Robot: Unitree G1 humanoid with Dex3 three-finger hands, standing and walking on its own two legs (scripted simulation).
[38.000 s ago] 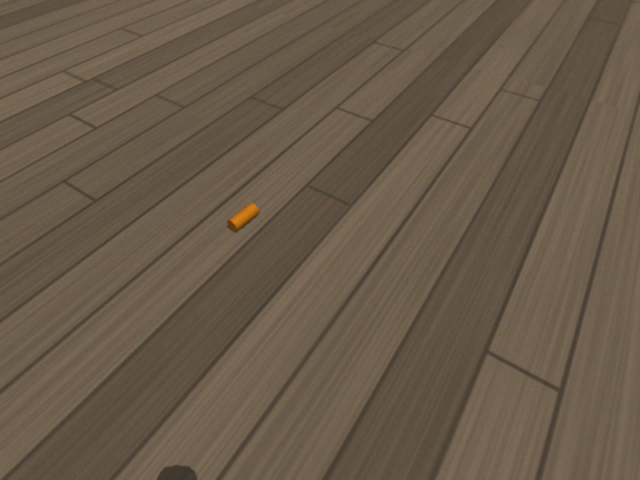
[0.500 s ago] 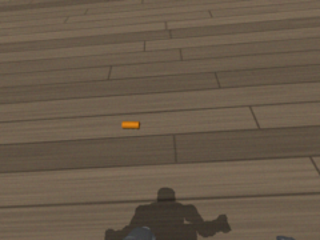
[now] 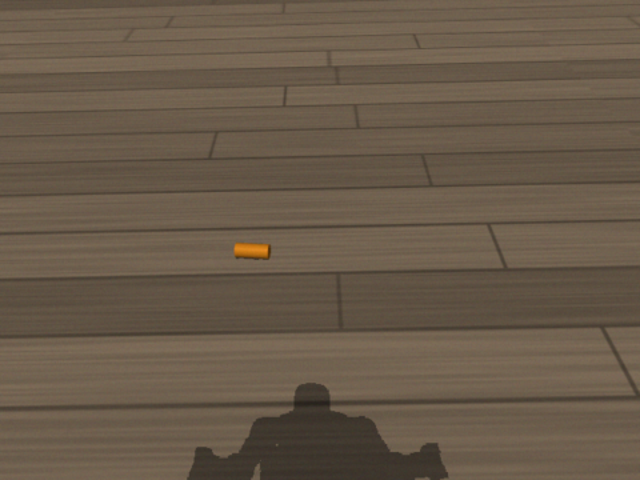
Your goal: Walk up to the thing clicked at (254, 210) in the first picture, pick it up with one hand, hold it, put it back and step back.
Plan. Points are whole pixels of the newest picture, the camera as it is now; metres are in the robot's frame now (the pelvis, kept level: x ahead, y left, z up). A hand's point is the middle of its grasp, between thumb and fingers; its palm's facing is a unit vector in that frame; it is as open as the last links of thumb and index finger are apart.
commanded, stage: step back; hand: left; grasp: from above
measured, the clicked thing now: (252, 250) +1.05 +0.29 -0.73
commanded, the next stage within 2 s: stand in 0.44 s
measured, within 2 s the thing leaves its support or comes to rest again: neither
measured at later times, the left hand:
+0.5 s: hand out of the picture +0.12 +0.31 -0.15, palm faces +0.04 -0.92 -0.38, open 7.4 cm
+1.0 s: hand out of the picture +0.11 +0.28 -0.13, palm faces +0.01 -0.94 -0.35, open 7.4 cm
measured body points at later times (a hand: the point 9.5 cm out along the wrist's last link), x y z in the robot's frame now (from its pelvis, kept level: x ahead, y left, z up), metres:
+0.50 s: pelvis +0.04 +0.03 +0.00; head +0.07 +0.04 +0.45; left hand +0.12 +0.36 -0.12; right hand +0.14 -0.26 -0.12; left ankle +0.04 +0.16 -0.72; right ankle +0.05 -0.11 -0.72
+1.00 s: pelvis +0.03 +0.02 +0.02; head +0.04 +0.02 +0.47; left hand +0.11 +0.32 -0.10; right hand +0.15 -0.28 -0.11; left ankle +0.04 +0.16 -0.72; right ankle +0.05 -0.11 -0.72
